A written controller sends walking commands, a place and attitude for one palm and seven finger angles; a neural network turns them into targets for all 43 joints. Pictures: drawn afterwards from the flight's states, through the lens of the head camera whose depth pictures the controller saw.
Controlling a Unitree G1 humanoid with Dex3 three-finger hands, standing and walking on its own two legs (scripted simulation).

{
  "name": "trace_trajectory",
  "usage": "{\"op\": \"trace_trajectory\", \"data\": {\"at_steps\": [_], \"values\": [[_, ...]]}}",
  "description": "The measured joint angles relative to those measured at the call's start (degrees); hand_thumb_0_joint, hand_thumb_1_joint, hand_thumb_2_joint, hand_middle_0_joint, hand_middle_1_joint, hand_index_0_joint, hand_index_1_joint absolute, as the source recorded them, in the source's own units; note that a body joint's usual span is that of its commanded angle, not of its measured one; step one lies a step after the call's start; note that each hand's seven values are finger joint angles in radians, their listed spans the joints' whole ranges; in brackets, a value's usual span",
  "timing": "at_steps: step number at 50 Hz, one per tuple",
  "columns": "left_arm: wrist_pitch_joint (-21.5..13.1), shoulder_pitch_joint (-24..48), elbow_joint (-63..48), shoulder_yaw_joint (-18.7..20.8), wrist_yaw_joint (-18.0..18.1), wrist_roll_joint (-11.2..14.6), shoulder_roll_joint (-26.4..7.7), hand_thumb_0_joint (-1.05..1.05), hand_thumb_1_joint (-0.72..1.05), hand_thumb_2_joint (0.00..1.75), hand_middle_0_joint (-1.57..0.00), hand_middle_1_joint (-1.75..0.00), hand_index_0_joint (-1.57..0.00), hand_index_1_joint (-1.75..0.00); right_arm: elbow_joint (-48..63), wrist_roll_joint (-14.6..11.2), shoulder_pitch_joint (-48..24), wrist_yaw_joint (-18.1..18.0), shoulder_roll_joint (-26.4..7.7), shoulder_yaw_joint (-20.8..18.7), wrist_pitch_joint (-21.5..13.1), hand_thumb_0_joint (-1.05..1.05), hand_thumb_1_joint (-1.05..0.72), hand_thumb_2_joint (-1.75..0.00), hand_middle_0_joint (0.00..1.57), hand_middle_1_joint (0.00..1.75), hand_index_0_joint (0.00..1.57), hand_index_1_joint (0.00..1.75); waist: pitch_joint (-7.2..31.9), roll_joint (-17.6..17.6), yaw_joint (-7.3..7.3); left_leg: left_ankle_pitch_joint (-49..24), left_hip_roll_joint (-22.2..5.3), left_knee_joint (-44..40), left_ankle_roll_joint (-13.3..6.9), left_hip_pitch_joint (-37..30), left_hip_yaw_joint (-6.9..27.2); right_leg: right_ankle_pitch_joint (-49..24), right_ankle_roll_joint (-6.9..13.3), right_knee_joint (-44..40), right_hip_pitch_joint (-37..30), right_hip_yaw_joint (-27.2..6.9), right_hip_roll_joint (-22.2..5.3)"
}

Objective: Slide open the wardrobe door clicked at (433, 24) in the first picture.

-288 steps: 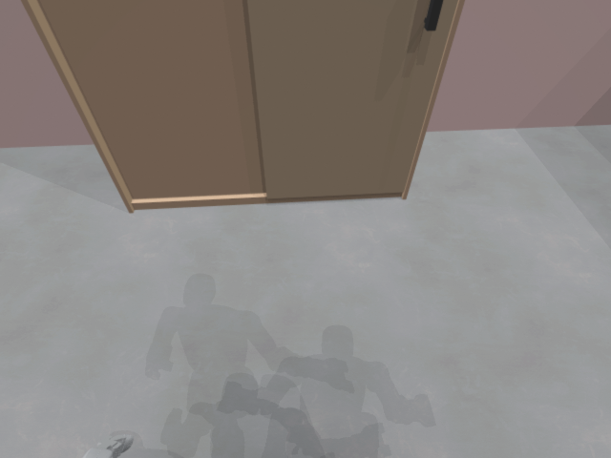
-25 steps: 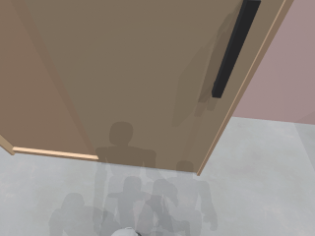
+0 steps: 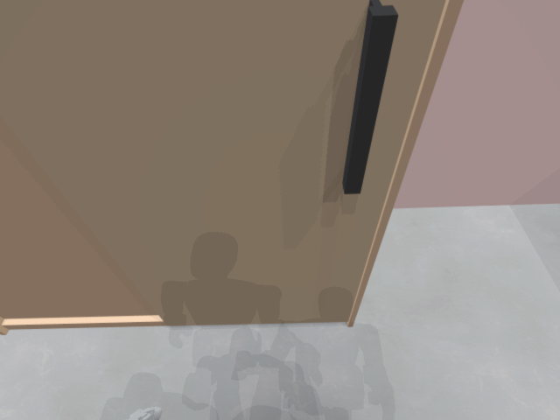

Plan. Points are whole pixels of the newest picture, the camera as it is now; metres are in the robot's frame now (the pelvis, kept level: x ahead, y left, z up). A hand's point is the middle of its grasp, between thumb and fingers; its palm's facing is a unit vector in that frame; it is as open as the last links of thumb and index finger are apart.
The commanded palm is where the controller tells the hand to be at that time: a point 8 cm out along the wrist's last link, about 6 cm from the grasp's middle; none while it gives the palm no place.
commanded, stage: come to a stop and stand still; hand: right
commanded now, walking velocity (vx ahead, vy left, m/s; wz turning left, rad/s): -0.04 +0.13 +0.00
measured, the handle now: (361, 111) +0.50 -0.11 +0.18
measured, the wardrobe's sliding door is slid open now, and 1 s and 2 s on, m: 0.00 0.00 0.00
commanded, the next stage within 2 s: none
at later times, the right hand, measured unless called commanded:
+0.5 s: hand out of the picture -0.06 -0.14 -0.15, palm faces +0.04 +0.98 -0.22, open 7.4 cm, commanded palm none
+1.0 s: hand out of the picture -0.09 -0.18 -0.17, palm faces +0.07 +0.98 -0.17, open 7.4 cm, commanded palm none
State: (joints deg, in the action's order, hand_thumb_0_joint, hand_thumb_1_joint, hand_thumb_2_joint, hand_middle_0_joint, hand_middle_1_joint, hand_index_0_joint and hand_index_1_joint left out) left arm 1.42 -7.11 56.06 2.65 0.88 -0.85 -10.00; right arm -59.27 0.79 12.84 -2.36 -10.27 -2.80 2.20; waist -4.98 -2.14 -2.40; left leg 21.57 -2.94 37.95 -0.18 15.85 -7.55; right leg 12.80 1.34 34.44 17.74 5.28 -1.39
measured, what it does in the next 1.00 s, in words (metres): steps on the spot: left foot, then right foot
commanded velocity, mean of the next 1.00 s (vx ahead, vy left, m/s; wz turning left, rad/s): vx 0.05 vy -0.03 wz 0.00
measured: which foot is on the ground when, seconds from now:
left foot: up 0.00-0.38, down 0.40-1.00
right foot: down 0.00-0.40, up 0.42-0.80, down 0.82-1.00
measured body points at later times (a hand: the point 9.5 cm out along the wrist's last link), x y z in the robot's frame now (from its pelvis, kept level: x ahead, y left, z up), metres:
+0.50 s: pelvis -0.06 +0.04 +0.02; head -0.08 +0.05 +0.47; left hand -0.07 +0.27 -0.15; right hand -0.06 -0.19 -0.13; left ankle -0.10 +0.14 -0.73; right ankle +0.01 -0.10 -0.70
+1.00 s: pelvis -0.05 -0.01 +0.01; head -0.04 -0.03 +0.46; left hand +0.00 +0.22 -0.14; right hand -0.09 -0.23 -0.16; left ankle -0.10 +0.14 -0.73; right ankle -0.07 -0.12 -0.73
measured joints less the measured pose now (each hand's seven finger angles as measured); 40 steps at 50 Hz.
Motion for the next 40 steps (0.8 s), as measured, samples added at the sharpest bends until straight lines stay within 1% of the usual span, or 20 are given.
{"op": "trace_trajectory", "data": {"at_steps": [1, 3, 5, 8, 10, 13, 17, 19, 20, 21, 23, 24, 25, 27, 29, 31, 34, 36, 38, 40], "values": [[-0.1, 0.1, -0.3, -0.3, 0.1, -0.1, 0.4, 0.01, 0.92, 0.90, -0.19, -0.30, -0.19, -0.30, 0.1, -0.1, 0.0, -0.2, -0.4, -0.1, 0.4, 0.00, -0.91, -0.90, 0.20, 0.30, 0.20, 0.30, -0.1, -0.3, -0.09, 4.3, 0.6, 4.7, 0.4, 1.6, 2.0, 0.6, 1.0, -0.3, -0.1, 0.3, 0.0], [-0.1, 0.1, -0.6, -0.9, 0.5, -0.2, 1.1, 0.01, 0.91, 0.90, -0.19, -0.30, -0.19, -0.30, 0.2, 0.0, 0.0, -0.2, -1.0, -0.4, 0.9, 0.00, -0.91, -0.90, 0.20, 0.30, 0.20, 0.30, -0.1, -0.3, 0.11, 7.5, 2.2, 14.3, 0.9, 4.8, 5.4, 0.5, 1.8, -1.8, -0.3, 0.5, -0.1], [-0.3, 0.0, -0.6, -1.4, 0.7, -0.2, 1.9, 0.01, 0.91, 0.90, -0.19, -0.30, -0.20, -0.30, 0.2, 0.0, 0.1, 0.0, -1.6, -0.7, 0.8, 0.00, -0.91, -0.90, 0.20, 0.30, 0.20, 0.30, 0.0, -0.4, 0.32, 6.2, 2.9, 20.7, 1.5, 6.7, 7.5, -1.1, 1.9, -4.0, -0.5, 0.7, -0.2], [-0.7, -0.7, -0.4, -1.4, 1.1, 0.2, 2.8, 0.00, 0.91, 0.90, -0.20, -0.30, -0.20, -0.30, 0.2, 0.1, 0.8, 0.3, -2.3, -1.0, 0.9, 0.00, -0.91, -0.90, 0.20, 0.30, 0.20, 0.30, 1.0, -0.5, 0.69, 3.8, 2.7, 23.6, 2.4, 7.1, 9.1, -3.4, 1.9, -7.1, -0.7, 1.1, -0.3], [-0.9, -1.2, -0.2, -1.1, 1.1, 0.2, 2.7, 0.00, 0.92, 0.90, -0.20, -0.30, -0.20, -0.30, 0.0, 0.2, 1.4, 0.5, -2.4, -1.1, 1.2, 0.00, -0.91, -0.90, 0.19, 0.30, 0.20, 0.30, 1.7, -0.1, 1.14, 3.6, 2.1, 21.6, 2.8, 5.9, 9.2, -4.7, 1.8, -8.6, -0.7, 1.3, -0.5], [-0.7, -2.3, 0.5, -0.7, 0.8, -0.1, 2.1, -0.01, 0.93, 0.90, -0.20, -0.30, -0.20, -0.30, -0.6, 0.3, 2.0, 0.8, -2.3, -0.9, 1.7, 0.00, -0.91, -0.90, 0.19, 0.30, 0.20, 0.30, 2.8, 0.7, 2.01, 4.8, 1.2, 15.2, 2.7, 2.6, 8.3, -6.2, 1.5, -10.3, -0.7, 1.3, -0.9], [-0.1, -4.5, 2.3, -0.2, 0.2, -0.6, 0.8, 0.00, 0.92, 0.90, -0.20, -0.30, -0.20, -0.30, -1.3, 0.1, 2.2, 1.0, -1.5, -0.2, 1.5, 0.00, -0.91, -0.90, 0.19, 0.30, 0.20, 0.30, 4.0, 1.9, 3.31, 6.2, 1.0, 3.9, 1.4, -2.6, 6.4, -8.3, 0.7, -12.0, -0.4, 0.9, -1.2], [0.3, -6.0, 3.5, 0.1, -0.1, -0.6, 0.3, 0.00, 0.92, 0.90, -0.20, -0.30, -0.20, -0.30, -1.4, 0.0, 2.7, 1.1, -0.8, 0.3, 0.6, 0.00, -0.91, -0.90, 0.19, 0.30, 0.20, 0.30, 4.6, 2.2, 3.45, 3.1, 1.2, -5.1, 0.7, -6.5, 5.0, -9.1, 0.0, -12.5, -0.1, 0.7, -1.1], [0.5, -6.8, 4.0, 0.3, -0.2, -0.5, 0.3, 0.00, 0.92, 0.90, -0.20, -0.30, -0.20, -0.30, -1.4, 0.1, 3.3, 1.1, -0.7, 0.5, 0.0, 0.00, -0.91, -0.90, 0.19, 0.30, 0.20, 0.30, 5.0, 1.7, 3.28, 1.5, 0.9, -10.3, 0.2, -8.5, 4.9, -8.4, -0.5, -11.9, 0.4, 1.0, -0.5], [0.9, -7.5, 4.8, 0.5, -0.2, -0.2, 0.0, 0.00, 0.91, 0.90, -0.20, -0.30, -0.20, -0.30, -1.8, 0.2, 3.7, 0.9, 0.0, 0.6, -0.5, 0.00, -0.91, -0.90, 0.19, 0.30, 0.20, 0.30, 5.1, 2.0, 3.19, -2.5, 0.9, -12.2, -0.2, -9.0, 4.8, -5.6, -1.4, -10.2, 1.0, 0.7, -0.5], [2.0, -9.5, 6.0, 0.7, -0.5, -0.2, -0.5, 0.00, 0.91, 0.90, -0.20, -0.30, -0.20, -0.30, -2.5, 0.3, 5.1, 0.8, 1.4, 1.2, -0.6, 0.00, -0.91, -0.90, 0.19, 0.30, 0.20, 0.30, 6.2, 2.9, 2.65, -4.8, 1.1, -13.2, -0.7, -9.5, 4.6, 2.5, -2.6, -4.6, 2.3, -0.8, -0.2], [2.4, -10.4, 6.5, 0.7, -0.7, -0.3, -0.7, 0.00, 0.91, 0.90, -0.19, -0.30, -0.20, -0.30, -2.7, 0.2, 6.1, 0.8, 1.9, 1.3, -0.7, 0.00, -0.91, -0.90, 0.19, 0.30, 0.20, 0.30, 6.9, 2.8, 2.15, -5.2, 1.1, -14.2, -0.8, -9.7, 5.0, 4.2, -2.7, -1.1, 3.0, -1.4, 0.1], [2.4, -11.2, 6.8, 0.6, -0.9, -0.4, -0.8, 0.01, 0.91, 0.90, -0.19, -0.30, -0.20, -0.30, -3.1, 0.2, 6.9, 0.8, 2.5, 1.4, -0.9, 0.00, -0.90, -0.90, 0.19, 0.30, 0.20, 0.30, 7.3, 2.8, 1.90, -5.8, 1.0, -15.4, -0.9, -10.1, 5.4, 4.6, -2.8, 2.2, 3.5, -1.8, 0.2], [1.8, -12.5, 7.0, 0.6, -1.3, -0.4, -1.0, 0.01, 0.91, 0.90, -0.19, -0.30, -0.19, -0.30, -3.6, 0.1, 7.8, 1.0, 3.3, 1.8, -1.4, 0.00, -0.90, -0.90, 0.20, 0.30, 0.20, 0.30, 7.2, 2.8, 2.12, -7.0, 0.9, -17.4, -0.9, -10.7, 5.6, 4.1, -3.2, 7.1, 4.1, -2.2, -0.1], [1.3, -13.6, 7.1, 0.5, -1.4, -0.4, -1.1, 0.01, 0.91, 0.90, -0.19, -0.30, -0.19, -0.30, -3.9, 0.0, 8.0, 1.1, 4.1, 2.1, -2.0, 0.00, -0.90, -0.90, 0.20, 0.30, 0.20, 0.30, 6.5, 3.4, 2.43, -7.5, 1.0, -18.3, -0.8, -10.9, 5.0, 3.6, -3.7, 9.9, 4.3, -2.5, -0.6], [1.2, -14.2, 7.3, 0.4, -1.2, -0.4, -1.2, 0.01, 0.91, 0.90, -0.19, -0.30, -0.19, -0.30, -3.9, 0.0, 8.0, 1.1, 4.9, 2.2, -2.7, 0.00, -0.90, -0.90, 0.20, 0.30, 0.20, 0.30, 5.6, 3.9, 2.26, -7.6, 1.1, -18.4, -0.8, -10.8, 4.3, 4.2, -4.2, 11.2, 4.1, -2.6, -1.1], [1.5, -13.8, 7.8, 0.2, -1.0, -0.3, -1.1, 0.01, 0.91, 0.90, -0.19, -0.30, -0.19, -0.30, -3.8, 0.2, 7.8, 0.9, 5.7, 2.2, -3.2, 0.00, -0.90, -0.90, 0.20, 0.30, 0.20, 0.30, 4.3, 4.0, 1.45, -7.1, 0.7, -17.4, -0.6, -10.0, 3.6, 6.3, -4.6, 10.6, 3.1, -2.3, -1.5], [1.6, -12.7, 7.8, 0.0, -0.8, -0.1, -0.9, 0.01, 0.91, 0.90, -0.19, -0.30, -0.19, -0.30, -4.0, 0.3, 7.8, 0.8, 5.9, 2.0, -3.2, 0.00, -0.90, -0.90, 0.20, 0.30, 0.20, 0.30, 3.6, 3.7, 0.79, -6.7, 0.3, -16.4, -0.3, -9.3, 3.6, 7.7, -4.6, 8.4, 1.9, -2.1, -1.4], [1.3, -11.1, 7.4, -0.2, -0.7, 0.1, -0.6, 0.01, 0.91, 0.90, -0.19, -0.30, -0.19, -0.30, -4.5, 0.5, 7.9, 0.6, 5.8, 1.9, -3.1, 0.00, -0.90, -0.90, 0.20, 0.30, 0.20, 0.30, 3.1, 3.2, 0.25, -6.1, -0.1, -15.3, 0.3, -8.6, 3.7, 7.8, -4.5, 4.2, 0.0, -1.7, -1.2], [0.4, -9.5, 6.9, -0.4, -0.4, 0.3, -0.3, 0.01, 0.91, 0.90, -0.19, -0.30, -0.19, -0.30, -5.2, 0.3, 8.0, 0.5, 5.4, 1.7, -2.8, 0.00, -0.90, -0.90, 0.20, 0.30, 0.20, 0.30, 2.8, 2.7, 0.02, -5.0, -0.3, -13.2, 1.0, -7.8, 3.9, 3.9, -4.2, -2.9, -3.3, -1.3, -1.0]]}}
